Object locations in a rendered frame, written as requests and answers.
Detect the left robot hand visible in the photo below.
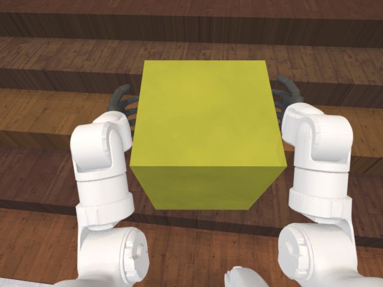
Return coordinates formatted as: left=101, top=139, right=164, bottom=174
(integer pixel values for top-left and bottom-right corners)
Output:
left=107, top=84, right=139, bottom=137

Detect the robot left upper arm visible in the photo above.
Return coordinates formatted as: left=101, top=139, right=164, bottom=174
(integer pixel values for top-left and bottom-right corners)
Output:
left=51, top=227, right=150, bottom=287

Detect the robot right upper arm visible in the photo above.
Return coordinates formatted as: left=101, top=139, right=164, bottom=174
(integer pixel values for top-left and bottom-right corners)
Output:
left=278, top=223, right=383, bottom=287

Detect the robot right thigh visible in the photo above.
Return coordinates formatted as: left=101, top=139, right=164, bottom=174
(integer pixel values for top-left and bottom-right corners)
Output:
left=224, top=267, right=269, bottom=287

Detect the right robot hand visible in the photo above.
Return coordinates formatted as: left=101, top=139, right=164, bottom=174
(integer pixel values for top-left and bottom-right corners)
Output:
left=271, top=76, right=304, bottom=131

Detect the robot right forearm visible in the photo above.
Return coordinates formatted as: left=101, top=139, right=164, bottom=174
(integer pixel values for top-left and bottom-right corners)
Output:
left=281, top=103, right=357, bottom=257

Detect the carton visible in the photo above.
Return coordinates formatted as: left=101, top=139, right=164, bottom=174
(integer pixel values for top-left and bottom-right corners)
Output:
left=129, top=60, right=287, bottom=210

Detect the robot left forearm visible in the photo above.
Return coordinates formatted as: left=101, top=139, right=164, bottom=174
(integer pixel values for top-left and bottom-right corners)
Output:
left=70, top=111, right=135, bottom=268

